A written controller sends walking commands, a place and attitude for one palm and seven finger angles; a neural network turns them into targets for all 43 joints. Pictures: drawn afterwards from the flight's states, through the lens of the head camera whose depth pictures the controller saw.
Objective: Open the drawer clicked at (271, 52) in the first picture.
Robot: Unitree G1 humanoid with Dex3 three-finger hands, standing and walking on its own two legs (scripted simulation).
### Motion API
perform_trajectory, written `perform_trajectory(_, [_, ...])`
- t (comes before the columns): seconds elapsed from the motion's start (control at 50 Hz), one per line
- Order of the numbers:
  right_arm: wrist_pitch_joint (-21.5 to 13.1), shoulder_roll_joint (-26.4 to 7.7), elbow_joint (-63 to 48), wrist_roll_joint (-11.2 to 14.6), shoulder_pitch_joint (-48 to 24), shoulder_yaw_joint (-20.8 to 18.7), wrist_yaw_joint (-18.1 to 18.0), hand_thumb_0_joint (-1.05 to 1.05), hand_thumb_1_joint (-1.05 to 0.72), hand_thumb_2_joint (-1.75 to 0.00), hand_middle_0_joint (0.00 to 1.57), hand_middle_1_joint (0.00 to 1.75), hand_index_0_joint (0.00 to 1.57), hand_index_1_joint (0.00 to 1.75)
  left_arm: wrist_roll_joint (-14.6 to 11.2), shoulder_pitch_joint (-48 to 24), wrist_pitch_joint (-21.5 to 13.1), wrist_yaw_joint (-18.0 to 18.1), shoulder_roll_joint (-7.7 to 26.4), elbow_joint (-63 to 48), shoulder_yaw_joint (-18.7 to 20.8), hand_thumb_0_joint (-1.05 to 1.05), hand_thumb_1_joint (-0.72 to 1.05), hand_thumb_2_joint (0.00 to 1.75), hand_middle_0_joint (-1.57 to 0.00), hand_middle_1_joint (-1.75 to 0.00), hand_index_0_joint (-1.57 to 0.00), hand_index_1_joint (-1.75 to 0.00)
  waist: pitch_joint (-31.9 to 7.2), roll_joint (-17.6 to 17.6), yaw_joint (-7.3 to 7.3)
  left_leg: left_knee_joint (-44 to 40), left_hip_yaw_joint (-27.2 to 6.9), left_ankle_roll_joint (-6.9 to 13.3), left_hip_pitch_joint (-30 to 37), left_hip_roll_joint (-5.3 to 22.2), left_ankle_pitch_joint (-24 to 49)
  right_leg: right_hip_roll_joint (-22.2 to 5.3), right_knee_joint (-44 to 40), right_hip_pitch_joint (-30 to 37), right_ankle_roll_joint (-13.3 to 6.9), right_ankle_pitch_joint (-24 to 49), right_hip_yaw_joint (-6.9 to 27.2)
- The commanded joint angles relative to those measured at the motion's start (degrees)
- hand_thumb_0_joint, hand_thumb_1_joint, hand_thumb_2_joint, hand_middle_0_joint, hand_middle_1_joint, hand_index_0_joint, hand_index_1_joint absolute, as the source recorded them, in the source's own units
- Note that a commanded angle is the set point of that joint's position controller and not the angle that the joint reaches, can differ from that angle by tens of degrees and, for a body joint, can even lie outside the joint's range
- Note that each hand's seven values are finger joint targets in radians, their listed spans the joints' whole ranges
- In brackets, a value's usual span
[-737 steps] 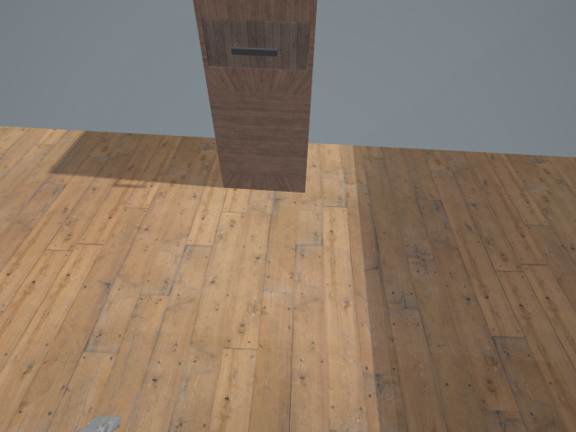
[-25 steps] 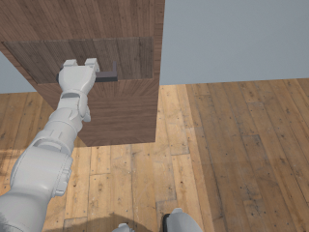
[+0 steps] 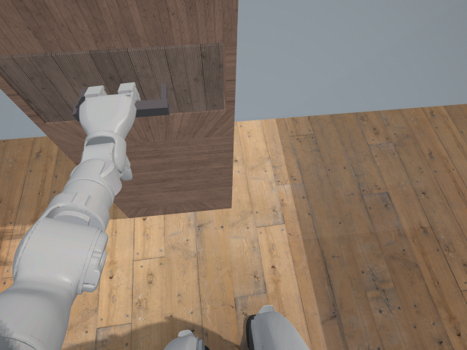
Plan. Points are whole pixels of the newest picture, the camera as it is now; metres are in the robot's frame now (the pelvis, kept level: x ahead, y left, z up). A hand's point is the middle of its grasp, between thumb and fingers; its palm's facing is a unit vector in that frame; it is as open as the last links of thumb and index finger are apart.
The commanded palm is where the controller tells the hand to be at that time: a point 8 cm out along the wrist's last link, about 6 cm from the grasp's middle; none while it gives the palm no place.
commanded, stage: lower the fingers behind the handle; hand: left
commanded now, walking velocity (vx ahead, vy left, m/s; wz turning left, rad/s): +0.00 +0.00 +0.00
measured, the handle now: (123, 101) +0.57 +0.15 +0.02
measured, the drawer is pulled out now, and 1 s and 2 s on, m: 0.00 0.00 0.09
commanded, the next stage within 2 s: close the thumb around the handle in 0.02 s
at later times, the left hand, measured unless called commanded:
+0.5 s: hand (118, 133) +0.51 +0.16 +0.01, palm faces -0.04 -0.02 -1.00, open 9.8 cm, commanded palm +0.49 +0.16 +0.05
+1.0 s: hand (119, 134) +0.51 +0.16 +0.00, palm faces -0.04 -0.01 -1.00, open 5.9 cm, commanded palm +0.48 +0.16 +0.05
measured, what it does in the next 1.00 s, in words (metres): stands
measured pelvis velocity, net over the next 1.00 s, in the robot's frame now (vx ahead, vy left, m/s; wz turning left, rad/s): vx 0.01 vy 0.00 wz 0.00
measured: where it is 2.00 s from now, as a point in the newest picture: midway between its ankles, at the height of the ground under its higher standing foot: outside the picture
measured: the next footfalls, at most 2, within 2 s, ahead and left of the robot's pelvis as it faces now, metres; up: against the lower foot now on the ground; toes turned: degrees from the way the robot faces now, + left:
none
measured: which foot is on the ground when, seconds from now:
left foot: down 0.00-1.00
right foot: down 0.00-1.00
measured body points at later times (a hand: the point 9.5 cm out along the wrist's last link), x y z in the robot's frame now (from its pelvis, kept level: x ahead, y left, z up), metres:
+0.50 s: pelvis +0.00 +0.00 +0.00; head +0.13 -0.01 +0.43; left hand +0.51 +0.16 +0.06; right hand +0.00 -0.27 -0.13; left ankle -0.03 +0.10 -0.68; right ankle +0.04 -0.10 -0.68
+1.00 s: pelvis +0.01 +0.00 +0.00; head +0.13 -0.01 +0.43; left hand +0.51 +0.16 +0.06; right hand +0.01 -0.27 -0.13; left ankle -0.03 +0.10 -0.68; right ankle +0.04 -0.10 -0.68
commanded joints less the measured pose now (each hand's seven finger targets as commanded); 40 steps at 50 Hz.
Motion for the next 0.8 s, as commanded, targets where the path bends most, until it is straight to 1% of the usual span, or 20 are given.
perform_trajectory(0.0, [-1.5,-9.5,-2.3,0.0,9.3,-3.5,-1.0,0.0,-0.9,-0.9,0.2,0.3,0.2,0.3,0.7,-22.9,-1.5,1.7,12.5,-10.4,2.0,0.0,-0.5,0.3,-0.3,-1.2,-0.3,-1.2,-27.7,-1.0,-0.72,-4.4,-2.9,0.1,8.0,-1.5,20.9,0.8,-3.5,23.2,0.2,18.2,3.0])
perform_trajectory(0.02, [-1.7,-9.3,-2.4,0.1,9.5,-3.6,-0.9,0.0,-0.9,-0.9,0.2,0.3,0.2,0.3,0.7,-22.6,-1.9,1.7,11.1,-10.6,1.0,0.0,-0.5,0.3,-0.3,-1.2,-0.3,-1.2,-27.4,-0.7,-0.87,-4.3,-2.8,0.1,8.2,-1.4,20.7,0.8,-3.7,22.6,0.2,17.8,2.8])
perform_trajectory(0.06, [-1.7,-9.7,-2.1,0.0,9.7,-3.6,-0.9,0.0,-0.9,-0.9,0.2,0.3,0.2,0.3,0.7,-22.0,-2.3,1.9,13.5,-10.4,2.8,0.0,-0.5,0.3,-0.3,-1.2,-0.3,-1.2,-27.6,-1.1,-0.56,-3.9,-2.9,0.1,7.5,-1.3,21.0,0.8,-3.2,22.5,0.2,18.0,2.9])
perform_trajectory(0.1, [-1.9,-9.5,-2.1,0.1,10.0,-3.8,-0.9,0.0,-0.9,-0.9,0.2,0.3,0.2,0.3,0.7,-24.1,-2.4,2.3,11.5,-11.3,1.3,0.0,-0.5,0.3,-0.3,-1.2,-0.3,-1.2,-27.2,-0.7,-1.36,-3.9,-3.0,0.0,7.9,-1.4,20.8,0.9,-3.4,21.6,0.2,17.5,2.7])
perform_trajectory(0.16, [-1.7,-9.9,-1.9,0.0,10.0,-3.7,-0.6,0.0,-0.9,-0.9,0.2,0.3,0.2,0.3,0.6,-22.7,-2.1,3.0,14.6,-10.9,3.7,0.0,-0.33,0.37,-0.31,-1.22,-0.31,-1.22,-28.6,-0.1,-0.12,-3.8,-2.9,-0.1,7.8,-1.5,21.2,0.9,-3.0,22.6,0.1,17.7,2.9])
perform_trajectory(0.22, [-1.7,-9.6,-1.7,0.0,10.0,-4.0,-0.5,0.0,-0.9,-0.9,0.2,0.3,0.2,0.3,0.8,-24.5,-1.5,3.6,11.3,-11.3,1.3,0.0,-0.16,0.44,-0.32,-1.24,-0.32,-1.24,-27.6,0.0,-1.38,-4.0,-3.1,-0.2,9.2,-1.2,21.8,1.0,-3.6,20.9,0.2,17.3,2.4])
perform_trajectory(0.28, [-1.3,-10.0,-1.7,0.1,9.9,-3.9,-0.4,0.0,-0.9,-0.9,0.2,0.3,0.2,0.3,0.8,-23.6,-0.6,3.7,13.3,-10.6,2.8,0.0,0.0,0.52,-0.34,-1.25,-0.34,-1.25,-28.3,0.4,-0.48,-4.3,-3.3,-0.4,9.6,-1.2,22.0,1.1,-3.4,21.3,0.0,17.0,2.2])
perform_trajectory(0.38, [-1.2,-9.8,-1.5,0.2,9.9,-4.0,-0.4,0.0,-0.9,-0.9,0.2,0.3,0.2,0.3,0.6,-25.1,0.0,3.3,10.7,-10.4,0.8,0.0,0.28,0.64,-0.36,-1.28,-0.36,-1.28,-27.4,0.3,-1.66,-4.3,-3.7,-0.5,11.3,-0.9,23.1,1.2,-3.8,19.5,0.1,16.9,1.8])
perform_trajectory(0.46, [-1.2,-9.6,-1.7,0.0,10.2,-4.1,-0.5,0.0,-0.9,-0.9,0.2,0.3,0.2,0.3,0.6,-24.5,-0.7,2.8,10.1,-12.2,0.7,0.0,0.51,0.73,-0.37,-1.31,-0.37,-1.31,-30.2,1.5,-0.96,-4.3,-4.3,-0.9,14.4,-0.6,27.1,1.3,-3.3,20.0,0.0,18.7,1.5])
perform_trajectory(0.48, [-1.1,-9.4,-1.7,0.0,10.1,-4.2,-0.4,0.0,-0.9,-0.9,0.2,0.3,0.2,0.3,0.6,-24.2,-0.8,2.7,8.1,-12.4,-0.6,0.0,0.56,0.76,-0.38,-1.31,-0.38,-1.31,-29.7,2.1,-1.2,-4.1,-4.4,-1.1,15.3,-0.4,28.3,1.3,-3.4,19.1,0.0,18.8,1.4])
perform_trajectory(0.5, [-1.1,-9.3,-1.6,0.1,10.1,-4.3,-0.3,0.0,-0.9,-0.9,0.2,0.3,0.2,0.3,0.3,-22.6,-0.7,2.6,7.6,-11.0,-0.5,0.0,0.62,0.78,-0.38,-1.32,-0.38,-1.32,-27.7,0.7,-1.18,-4.2,-4.3,-1.0,14.5,-0.4,27.5,1.4,-3.8,18.6,0.1,18.1,1.2])
perform_trajectory(0.54, [-1.0,-9.6,-1.4,-0.1,9.8,-4.0,-0.5,0.0,-0.9,-0.9,0.2,0.3,0.2,0.3,0.2,-23.6,-1.0,2.7,9.9,-11.2,1.2,0.0,0.73,0.83,-0.39,-1.33,-0.39,-1.33,-26.8,-1.5,-1.22,-4.3,-4.0,-0.6,11.8,-0.7,25.3,1.4,-3.6,20.2,0.1,18.4,1.7])
perform_trajectory(0.56, [-1.0,-9.6,-1.6,-0.1,9.7,-3.9,-0.5,0.0,-0.9,-0.9,0.2,0.3,0.2,0.3,0.4,-23.1,-1.2,2.9,10.7,-11.8,1.6,0.0,0.79,0.85,-0.39,-1.34,-0.39,-1.34,-27.4,-0.6,-0.69,-4.5,-3.7,-0.5,11.5,-0.8,25.2,1.2,-3.6,21.1,0.1,18.9,1.9])
perform_trajectory(0.58, [-1.1,-9.3,-1.8,-0.1,9.9,-4.0,-0.4,0.0,-0.9,-0.9,0.2,0.3,0.2,0.3,0.3,-23.0,-1.3,2.8,8.8,-12.1,0.4,0.0,0.84,0.88,-0.4,-1.34,-0.4,-1.34,-27.9,-0.3,-0.99,-4.6,-4.0,-0.6,12.5,-0.7,25.8,1.3,-3.7,20.9,0.0,19.0,1.8])
perform_trajectory(0.6, [-1.0,-9.3,-1.7,-0.1,9.7,-4.1,-0.4,0.0,-0.9,-0.9,0.2,0.3,0.2,0.3,0.3,-21.4,-1.5,2.9,9.8,-12.4,1.5,0.0,0.9,0.9,-0.4,-1.35,-0.4,-1.35,-28.0,0.3,0.03,-4.6,-3.7,-0.7,12.9,-0.7,26.7,1.3,-3.6,21.4,-0.1,19.5,1.8])
perform_trajectory(0.62, [-1.0,-9.1,-2.2,-0.1,9.7,-4.2,-0.2,0.0,-0.9,-0.9,0.2,0.3,0.2,0.3,0.2,-21.2,-1.8,2.8,8.2,-13.2,0.3,0.0,0.9,0.9,-0.4,-1.35,-0.4,-1.35,-28.6,0.4,-0.28,-4.5,-3.8,-0.7,13.4,-0.7,27.2,1.3,-3.7,21.5,0.0,19.9,1.8])
perform_trajectory(0.64, [-0.9,-9.2,-1.9,-0.2,9.6,-4.2,-0.2,0.0,-0.9,-0.9,0.2,0.3,0.2,0.3,0.1,-20.7,-1.9,2.8,9.4,-12.8,1.6,0.0,0.9,0.9,-0.4,-1.35,-0.4,-1.35,-28.8,0.0,0.06,-4.3,-3.8,-0.8,13.4,-0.7,28.1,1.3,-3.4,21.8,-0.1,20.5,1.8])
perform_trajectory(0.7, [-0.9,-9.1,-1.7,0.0,9.5,-4.2,-0.3,0.0,-0.9,-0.9,0.2,0.3,0.2,0.3,0.5,-21.5,-1.6,3.0,7.5,-12.1,-0.3,0.0,0.9,0.9,-0.4,-1.35,-0.4,-1.35,-26.4,-0.5,-0.91,-4.4,-3.7,-0.7,12.4,-0.6,26.2,1.4,-3.8,20.3,0.0,19.1,1.8])
perform_trajectory(0.74, [-0.8,-9.5,-1.4,-0.1,9.6,-4.3,-0.2,0.0,-0.9,-0.9,0.2,0.3,0.2,0.3,0.5,-22.1,-1.5,3.5,9.9,-12.7,1.7,0.0,0.9,0.9,-0.4,-1.35,-0.4,-1.35,-27.7,-0.7,-0.64,-4.3,-3.8,-0.7,13.0,-0.6,27.3,1.4,-3.5,20.8,0.0,19.9,1.8])
perform_trajectory(0.78, [-0.6,-9.3,-1.5,-0.1,9.7,-4.3,-0.1,0.0,-0.9,-0.9,0.2,0.3,0.2,0.3,0.6,-21.6,-1.1,3.6,9.7,-13.1,1.3,0.0,0.9,0.9,-0.4,-1.35,-0.4,-1.35,-29.0,0.2,-0.31,-4.3,-3.6,-0.8,13.2,-0.7,27.7,1.3,-3.5,21.8,0.0,20.7,2.0])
